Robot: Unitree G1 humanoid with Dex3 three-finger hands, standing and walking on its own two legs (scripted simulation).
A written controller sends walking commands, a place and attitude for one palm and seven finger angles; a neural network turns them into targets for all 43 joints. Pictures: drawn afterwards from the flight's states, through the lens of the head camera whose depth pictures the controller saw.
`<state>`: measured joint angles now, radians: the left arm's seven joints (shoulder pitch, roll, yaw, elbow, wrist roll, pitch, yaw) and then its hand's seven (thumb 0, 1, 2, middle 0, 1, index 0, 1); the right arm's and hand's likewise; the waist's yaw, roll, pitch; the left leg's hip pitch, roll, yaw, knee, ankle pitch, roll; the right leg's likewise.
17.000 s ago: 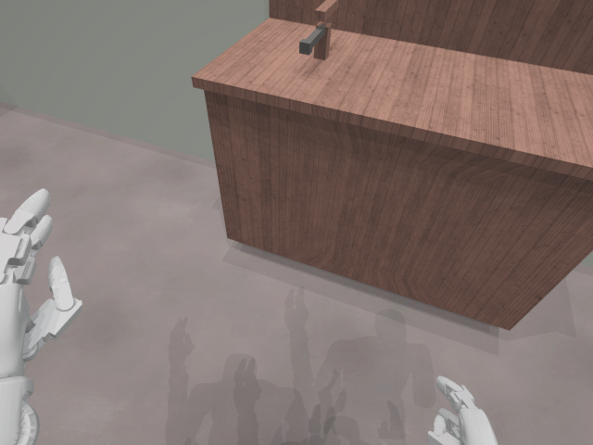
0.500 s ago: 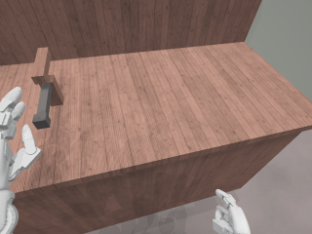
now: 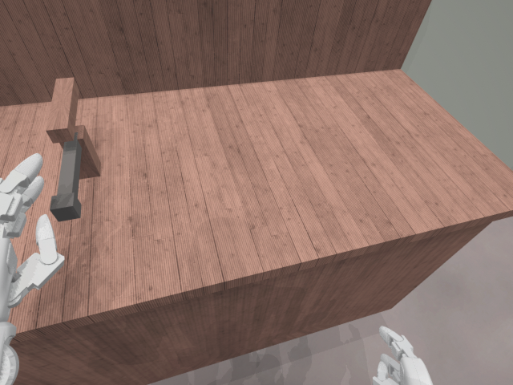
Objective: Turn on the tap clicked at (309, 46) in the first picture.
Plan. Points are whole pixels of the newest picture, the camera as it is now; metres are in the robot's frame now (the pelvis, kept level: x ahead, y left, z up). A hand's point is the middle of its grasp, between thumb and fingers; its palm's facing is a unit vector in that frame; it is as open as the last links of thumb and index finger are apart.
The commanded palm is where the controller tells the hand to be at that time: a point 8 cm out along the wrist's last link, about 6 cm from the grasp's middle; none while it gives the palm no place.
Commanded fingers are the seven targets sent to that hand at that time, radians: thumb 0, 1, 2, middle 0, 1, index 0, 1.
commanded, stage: look again from close up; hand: left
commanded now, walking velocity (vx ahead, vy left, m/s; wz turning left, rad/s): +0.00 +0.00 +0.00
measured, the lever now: (66, 207) +0.31 +0.30 +0.11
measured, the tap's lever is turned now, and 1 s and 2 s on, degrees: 0 0 0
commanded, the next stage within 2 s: shuffle to correct the standing spot in 0.10 s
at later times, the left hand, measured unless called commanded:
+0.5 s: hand (40, 243) +0.22 +0.26 +0.17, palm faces +0.40 -0.84 -0.36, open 7.4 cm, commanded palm +0.16 +0.29 +0.18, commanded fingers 0.00 0.90 0.90 -0.20 -0.30 -0.20 -0.30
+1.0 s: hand (40, 327) +0.14 +0.23 +0.15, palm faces +0.40 -0.82 -0.40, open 7.4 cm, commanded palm +0.09 +0.26 +0.18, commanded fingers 0.00 0.90 0.90 -0.20 -0.30 -0.20 -0.30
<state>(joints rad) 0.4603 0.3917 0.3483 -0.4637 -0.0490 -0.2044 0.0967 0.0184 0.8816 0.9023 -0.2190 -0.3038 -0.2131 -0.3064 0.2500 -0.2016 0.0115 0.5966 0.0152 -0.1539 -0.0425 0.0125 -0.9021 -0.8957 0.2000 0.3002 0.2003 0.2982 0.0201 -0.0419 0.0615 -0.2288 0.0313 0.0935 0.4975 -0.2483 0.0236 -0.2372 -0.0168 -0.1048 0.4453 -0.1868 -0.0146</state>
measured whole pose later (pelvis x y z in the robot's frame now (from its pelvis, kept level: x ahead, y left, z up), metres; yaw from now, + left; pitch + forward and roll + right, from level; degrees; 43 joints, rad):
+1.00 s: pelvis -0.07 -0.02 +0.00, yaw +1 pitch -1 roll +1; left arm 0.51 0.39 0.39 -0.53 -0.05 -0.19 0.14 0.02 0.88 0.90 -0.21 -0.30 -0.21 -0.31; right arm 0.24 -0.22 -0.02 0.61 0.02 -0.14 -0.05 0.01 -0.90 -0.90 0.20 0.30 0.20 0.30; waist 0.00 -0.08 0.08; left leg -0.13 -0.02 0.06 0.46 -0.31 0.02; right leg -0.35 -0.02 -0.08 0.47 -0.12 -0.04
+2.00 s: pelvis -0.05 +0.00 +0.00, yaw +2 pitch -2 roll -1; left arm 0.38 0.38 0.38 -0.43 -0.04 -0.22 0.08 0.02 0.89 0.90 -0.21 -0.30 -0.21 -0.31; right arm 0.15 -0.20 0.02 0.55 0.01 -0.15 0.01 0.01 -0.90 -0.90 0.20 0.30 0.20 0.30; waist 0.02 -0.03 0.08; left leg -0.09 -0.03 0.04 0.47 -0.35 0.05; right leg -0.28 0.01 -0.03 0.42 -0.11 -0.01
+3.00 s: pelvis -0.05 +0.01 +0.00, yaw +3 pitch -3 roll -1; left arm 0.40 0.34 0.34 -0.45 -0.03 -0.20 0.10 0.02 0.89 0.90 -0.21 -0.30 -0.21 -0.31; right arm 0.20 -0.20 0.02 0.56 0.01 -0.11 -0.01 0.01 -0.90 -0.90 0.20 0.30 0.20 0.30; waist 0.04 -0.03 0.08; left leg -0.08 -0.04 0.03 0.46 -0.33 0.05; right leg -0.25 0.00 -0.04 0.39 -0.09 -0.01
